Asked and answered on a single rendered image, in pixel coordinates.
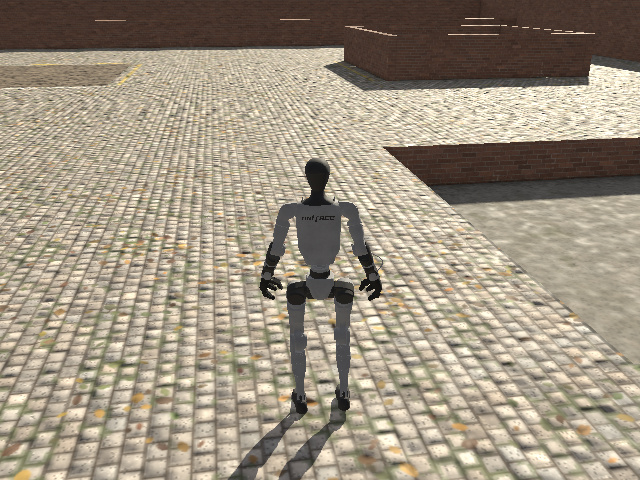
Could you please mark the robot right upper arm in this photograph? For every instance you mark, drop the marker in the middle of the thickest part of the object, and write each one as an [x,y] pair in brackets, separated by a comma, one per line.
[350,211]

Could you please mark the robot left forearm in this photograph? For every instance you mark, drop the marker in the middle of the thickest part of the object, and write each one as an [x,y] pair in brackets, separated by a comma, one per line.
[270,264]

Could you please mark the robot right foot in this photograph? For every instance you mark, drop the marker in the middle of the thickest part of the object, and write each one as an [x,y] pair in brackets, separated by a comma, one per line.
[343,402]

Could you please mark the robot right forearm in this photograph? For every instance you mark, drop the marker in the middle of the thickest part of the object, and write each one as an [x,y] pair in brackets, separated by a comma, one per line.
[368,264]

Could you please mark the robot left upper arm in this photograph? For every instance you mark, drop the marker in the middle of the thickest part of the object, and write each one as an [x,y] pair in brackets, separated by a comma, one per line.
[286,212]

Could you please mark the robot right hand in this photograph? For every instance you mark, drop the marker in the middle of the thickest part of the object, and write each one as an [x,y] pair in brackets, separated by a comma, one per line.
[377,285]

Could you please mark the robot right shin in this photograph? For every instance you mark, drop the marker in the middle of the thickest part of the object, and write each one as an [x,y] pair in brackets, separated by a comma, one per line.
[343,357]

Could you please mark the robot left hand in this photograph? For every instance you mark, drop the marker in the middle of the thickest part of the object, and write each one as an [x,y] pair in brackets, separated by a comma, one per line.
[264,284]

